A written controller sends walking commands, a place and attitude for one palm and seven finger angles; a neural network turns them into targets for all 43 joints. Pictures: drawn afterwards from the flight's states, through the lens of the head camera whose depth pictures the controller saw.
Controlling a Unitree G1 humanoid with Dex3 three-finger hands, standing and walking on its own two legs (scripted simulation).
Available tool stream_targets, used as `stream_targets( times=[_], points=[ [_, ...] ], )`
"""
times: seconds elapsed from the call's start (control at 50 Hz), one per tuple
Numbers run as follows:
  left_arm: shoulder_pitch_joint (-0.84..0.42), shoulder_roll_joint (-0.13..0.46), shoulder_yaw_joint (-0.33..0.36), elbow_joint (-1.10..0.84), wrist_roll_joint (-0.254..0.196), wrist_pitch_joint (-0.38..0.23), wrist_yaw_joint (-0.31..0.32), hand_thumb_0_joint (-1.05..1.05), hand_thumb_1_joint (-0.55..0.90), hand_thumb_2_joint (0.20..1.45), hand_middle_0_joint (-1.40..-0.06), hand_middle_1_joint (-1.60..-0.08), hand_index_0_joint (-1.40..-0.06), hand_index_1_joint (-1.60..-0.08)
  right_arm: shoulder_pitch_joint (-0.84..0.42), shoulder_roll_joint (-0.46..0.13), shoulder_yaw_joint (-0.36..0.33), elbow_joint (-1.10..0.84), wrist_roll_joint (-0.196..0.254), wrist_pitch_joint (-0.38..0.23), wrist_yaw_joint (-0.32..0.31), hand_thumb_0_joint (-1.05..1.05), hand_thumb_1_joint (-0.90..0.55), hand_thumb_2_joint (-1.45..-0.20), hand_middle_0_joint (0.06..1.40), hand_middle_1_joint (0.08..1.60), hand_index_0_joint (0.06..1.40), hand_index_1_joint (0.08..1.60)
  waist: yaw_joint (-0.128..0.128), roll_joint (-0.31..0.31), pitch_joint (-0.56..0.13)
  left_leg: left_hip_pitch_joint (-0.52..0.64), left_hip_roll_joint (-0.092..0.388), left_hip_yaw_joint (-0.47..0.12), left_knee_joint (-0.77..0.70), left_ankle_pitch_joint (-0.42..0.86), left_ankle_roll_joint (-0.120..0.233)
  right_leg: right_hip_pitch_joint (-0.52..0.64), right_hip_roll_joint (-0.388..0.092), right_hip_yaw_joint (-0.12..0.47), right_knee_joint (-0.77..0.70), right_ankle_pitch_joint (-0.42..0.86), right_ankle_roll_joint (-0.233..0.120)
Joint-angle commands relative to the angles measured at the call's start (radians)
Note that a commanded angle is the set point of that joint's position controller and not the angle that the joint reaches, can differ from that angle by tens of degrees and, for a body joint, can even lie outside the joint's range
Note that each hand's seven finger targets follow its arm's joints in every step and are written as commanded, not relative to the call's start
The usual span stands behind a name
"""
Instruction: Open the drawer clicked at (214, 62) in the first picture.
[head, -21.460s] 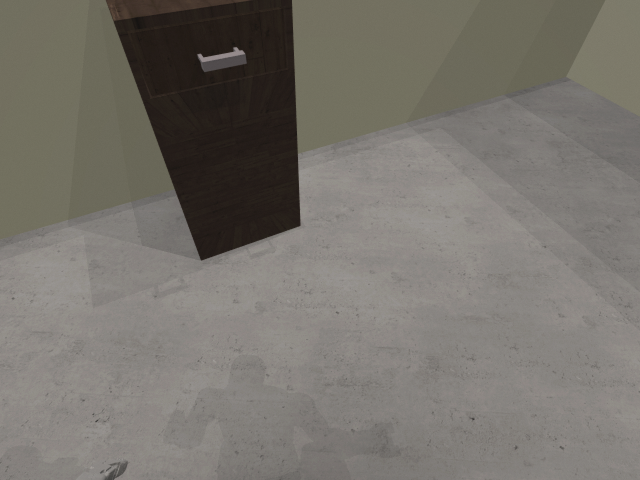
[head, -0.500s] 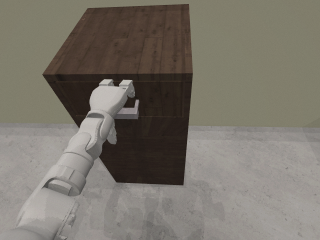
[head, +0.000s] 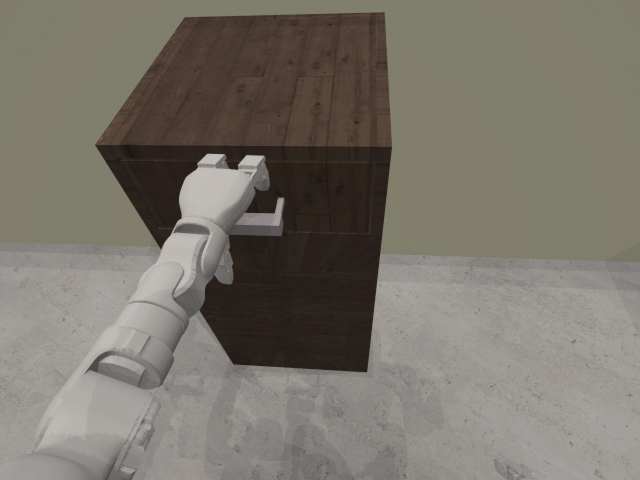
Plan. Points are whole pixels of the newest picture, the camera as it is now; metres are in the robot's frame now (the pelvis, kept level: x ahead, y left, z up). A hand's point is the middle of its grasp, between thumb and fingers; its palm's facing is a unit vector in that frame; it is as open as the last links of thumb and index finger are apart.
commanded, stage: move the hooked fingers above the handle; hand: left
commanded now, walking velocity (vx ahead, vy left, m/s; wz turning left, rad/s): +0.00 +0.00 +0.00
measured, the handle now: (249, 213) +0.50 +0.15 +0.02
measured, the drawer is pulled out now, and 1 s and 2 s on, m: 0.00 0.00 0.00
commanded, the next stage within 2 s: lower the fingers behind the handle in 1.00 s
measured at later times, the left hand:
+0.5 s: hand (221, 210) +0.45 +0.16 +0.09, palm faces +0.03 +0.00 -1.00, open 13.8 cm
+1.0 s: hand (219, 207) +0.45 +0.17 +0.09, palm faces -0.03 -0.01 -1.00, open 13.8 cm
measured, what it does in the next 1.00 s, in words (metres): stands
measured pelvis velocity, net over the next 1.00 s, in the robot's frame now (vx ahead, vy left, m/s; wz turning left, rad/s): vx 0.00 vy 0.00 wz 0.00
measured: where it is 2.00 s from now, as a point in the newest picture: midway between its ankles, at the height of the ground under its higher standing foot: outside the picture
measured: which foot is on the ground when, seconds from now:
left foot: down 0.00-1.00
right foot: down 0.00-1.00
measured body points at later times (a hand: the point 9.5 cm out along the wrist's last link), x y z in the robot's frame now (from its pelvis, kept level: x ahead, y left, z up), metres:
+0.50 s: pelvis -0.01 +0.00 +0.00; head +0.04 -0.04 +0.45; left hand +0.44 +0.16 +0.14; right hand +0.10 -0.25 -0.14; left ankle -0.05 +0.12 -0.73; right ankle +0.01 -0.12 -0.73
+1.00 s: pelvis +0.00 +0.00 +0.00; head +0.04 -0.04 +0.45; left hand +0.45 +0.16 +0.14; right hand +0.11 -0.25 -0.14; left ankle -0.05 +0.12 -0.73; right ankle +0.01 -0.12 -0.73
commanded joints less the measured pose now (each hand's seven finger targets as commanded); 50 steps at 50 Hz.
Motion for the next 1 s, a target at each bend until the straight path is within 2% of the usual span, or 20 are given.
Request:
stream_targets(
  times=[0.0,0.02,0.06,0.14,0.2,0.26,0.32,0.34,0.36,0.42,0.46,0.52,0.58,0.6,0.68,0.74,0.8,0.84,0.9,0.98],
  points=[
    [-0.441,0.255,0.134,-0.152,0.006,0.071,0.063,0.0,-0.5,0.3,-0.3,-1.2,-0.3,-1.2,-0.009,-0.115,-0.036,-0.102,0.0,-0.032,-0.009,0.0,-0.9,-0.9,0.2,0.3,0.2,0.3,0.005,-0.099,-0.365,0.021,-0.022,0.012,-0.039,0.402,0.012,0.328,0.03,-0.007,-0.018,0.364,-0.038],
    [-0.421,0.263,0.138,-0.163,-0.001,0.078,0.047,0.0,-0.5,0.3,-0.3,-1.2,-0.3,-1.2,-0.014,-0.122,-0.038,-0.112,0.002,-0.029,-0.01,0.0,-0.9,-0.9,0.2,0.3,0.2,0.3,0.007,-0.09,-0.392,0.03,-0.023,0.013,-0.039,0.414,0.013,0.349,0.03,-0.006,-0.019,0.376,-0.039],
    [-0.425,0.16,0.043,-0.189,-0.025,0.084,0.005,0.0,-0.5,0.3,-0.3,-1.2,-0.3,-1.2,-0.012,-0.121,-0.042,-0.118,0.008,-0.027,-0.008,0.0,-0.9,-0.9,0.2,0.3,0.2,0.3,-0.022,-0.097,-0.355,0.054,-0.019,0.011,-0.037,0.408,0.017,0.309,0.03,-0.013,-0.032,0.371,-0.035],
    [-0.415,0.089,-0.027,-0.274,-0.056,0.035,-0.065,0.0,-0.5,0.3,-0.3,-1.2,-0.3,-1.2,0.003,-0.122,-0.048,-0.126,0.01,-0.03,-0.005,0.0,-0.9,-0.9,0.2,0.3,0.2,0.3,-0.043,-0.098,-0.321,0.098,-0.017,-0.009,-0.025,0.416,0.022,0.254,0.035,-0.021,-0.04,0.341,-0.034],
    [-0.48,0.138,0.01,-0.291,-0.046,-0.014,-0.049,0.0,-0.5,0.3,-0.3,-1.2,-0.3,-1.2,0.019,-0.12,-0.046,-0.112,0.004,-0.033,-0.009,0.0,-0.9,-0.9,0.2,0.3,0.2,0.3,-0.036,-0.078,-0.321,0.086,-0.024,-0.018,-0.025,0.373,0.016,0.238,0.034,-0.017,-0.036,0.298,-0.038],
    [-0.52,0.192,0.072,-0.253,-0.023,-0.031,0.015,0.0,-0.5,0.3,-0.3,-1.2,-0.3,-1.2,0.025,-0.111,-0.043,-0.094,-0.001,-0.038,-0.01,0.0,-0.9,-0.9,0.2,0.3,0.2,0.3,-0.023,-0.074,-0.325,0.065,-0.025,-0.019,-0.024,0.375,0.007,0.245,0.036,-0.017,-0.025,0.291,-0.042],
    [-0.517,0.303,0.173,-0.174,0.0,0.004,0.082,0.0,-0.5,0.3,-0.3,-1.2,-0.3,-1.2,0.017,-0.118,-0.035,-0.078,-0.006,-0.04,-0.011,0.0,-0.9,-0.9,0.2,0.3,0.2,0.3,0.008,-0.068,-0.35,0.014,-0.03,-0.009,-0.038,0.37,0.001,0.294,0.034,-0.009,-0.018,0.298,-0.043],
    [-0.499,0.31,0.182,-0.148,0.012,0.023,0.097,0.0,-0.5,0.3,-0.3,-1.2,-0.3,-1.2,0.007,-0.111,-0.031,-0.077,-0.005,-0.039,-0.012,0.0,-0.9,-0.9,0.2,0.3,0.2,0.3,0.015,-0.075,-0.354,0.0,-0.029,-0.002,-0.043,0.362,0.003,0.308,0.033,-0.007,-0.016,0.3,-0.042],
    [-0.512,0.261,0.137,-0.116,0.014,0.046,0.103,0.0,-0.5,0.3,-0.3,-1.2,-0.3,-1.2,-0.001,-0.109,-0.028,-0.077,-0.003,-0.039,-0.011,0.0,-0.9,-0.9,0.2,0.3,0.2,0.3,-0.001,-0.082,-0.338,-0.008,-0.028,0.002,-0.047,0.343,0.004,0.293,0.032,-0.007,-0.022,0.289,-0.039],
    [-0.466,0.297,0.166,-0.039,0.009,0.104,0.08,0.0,-0.5,0.3,-0.3,-1.2,-0.3,-1.2,-0.01,-0.124,-0.028,-0.085,0.002,-0.033,-0.015,0.0,-0.9,-0.9,0.2,0.3,0.2,0.3,0.008,-0.12,-0.359,-0.022,-0.027,0.014,-0.056,0.337,0.012,0.341,0.03,-0.003,-0.029,0.308,-0.035],
    [-0.473,0.229,0.095,-0.054,-0.008,0.116,0.031,0.0,-0.5,0.3,-0.3,-1.2,-0.3,-1.2,-0.006,-0.129,-0.03,-0.099,0.007,-0.028,-0.018,0.0,-0.9,-0.9,0.2,0.3,0.2,0.3,-0.015,-0.128,-0.359,-0.008,-0.023,0.019,-0.054,0.342,0.019,0.334,0.026,-0.004,-0.035,0.333,-0.031],
    [-0.392,0.163,0.045,-0.145,-0.038,0.077,-0.051,0.0,-0.5,0.3,-0.3,-1.2,-0.3,-1.2,0.005,-0.133,-0.044,-0.131,0.008,-0.028,-0.016,0.0,-0.9,-0.9,0.2,0.3,0.2,0.3,-0.019,-0.118,-0.387,0.045,-0.021,0.013,-0.038,0.403,0.026,0.343,0.027,-0.006,-0.035,0.386,-0.032],
    [-0.413,0.107,-0.011,-0.255,-0.058,0.002,-0.084,0.0,-0.5,0.3,-0.3,-1.2,-0.3,-1.2,0.015,-0.128,-0.047,-0.136,0.007,-0.033,-0.013,0.0,-0.9,-0.9,0.2,0.3,0.2,0.3,-0.039,-0.119,-0.322,0.068,-0.02,-0.003,-0.03,0.386,0.029,0.274,0.031,-0.011,-0.044,0.352,-0.03],
    [-0.406,0.15,0.03,-0.272,-0.054,-0.02,-0.077,0.0,-0.5,0.3,-0.3,-1.2,-0.3,-1.2,0.023,-0.127,-0.049,-0.131,0.006,-0.033,-0.013,0.0,-0.9,-0.9,0.2,0.3,0.2,0.3,-0.028,-0.11,-0.327,0.067,-0.022,-0.006,-0.027,0.387,0.026,0.273,0.033,-0.01,-0.039,0.341,-0.032],
    [-0.517,0.194,0.078,-0.305,-0.023,-0.056,0.023,0.0,-0.5,0.3,-0.3,-1.2,-0.3,-1.2,0.041,-0.112,-0.051,-0.099,-0.002,-0.043,-0.008,0.0,-0.9,-0.9,0.2,0.3,0.2,0.3,-0.02,-0.047,-0.36,0.081,-0.025,-0.015,-0.012,0.419,0.008,0.251,0.038,-0.013,-0.017,0.331,-0.042],
    [-0.559,0.277,0.146,-0.197,0.005,-0.004,0.105,0.0,-0.5,0.3,-0.3,-1.2,-0.3,-1.2,0.025,-0.114,-0.038,-0.068,-0.003,-0.044,-0.01,0.0,-0.9,-0.9,0.2,0.3,0.2,0.3,-0.014,-0.059,-0.339,0.022,-0.029,-0.009,-0.028,0.37,0.003,0.26,0.038,-0.01,-0.017,0.299,-0.04],
    [-0.59,0.24,0.11,-0.104,0.017,0.076,0.13,0.0,-0.5,0.3,-0.3,-1.2,-0.3,-1.2,0.008,-0.114,-0.032,-0.056,-0.001,-0.046,-0.012,0.0,-0.9,-0.9,0.2,0.3,0.2,0.3,-0.025,-0.07,-0.355,0.016,-0.028,0.002,-0.034,0.352,0.008,0.264,0.036,-0.01,-0.02,0.296,-0.037],
    [-0.566,0.27,0.132,-0.059,0.009,0.116,0.105,0.0,-0.5,0.3,-0.3,-1.2,-0.3,-1.2,0.0,-0.118,-0.031,-0.064,0.0,-0.039,-0.016,0.0,-0.9,-0.9,0.2,0.3,0.2,0.3,-0.013,-0.07,-0.407,0.016,-0.03,0.01,-0.036,0.36,0.012,0.32,0.031,-0.003,-0.017,0.328,-0.034],
    [-0.482,0.175,0.06,-0.008,-0.024,0.142,0.016,0.0,-0.5,0.3,-0.3,-1.2,-0.3,-1.2,0.004,-0.128,-0.035,-0.086,0.005,-0.027,-0.02,0.0,-0.9,-0.9,0.2,0.3,0.2,0.3,-0.028,-0.136,-0.374,0.013,-0.024,0.017,-0.039,0.375,0.021,0.327,0.028,-0.012,-0.029,0.372,-0.028],
    [-0.411,0.112,0.001,-0.131,-0.047,0.061,-0.093,0.0,-0.5,0.3,-0.3,-1.2,-0.3,-1.2,0.01,-0.134,-0.04,-0.13,0.007,-0.02,-0.017,0.0,-0.9,-0.9,0.2,0.3,0.2,0.3,-0.033,-0.161,-0.335,0.036,-0.021,0.007,-0.032,0.387,0.03,0.302,0.028,-0.013,-0.036,0.381,-0.026]
  ],
)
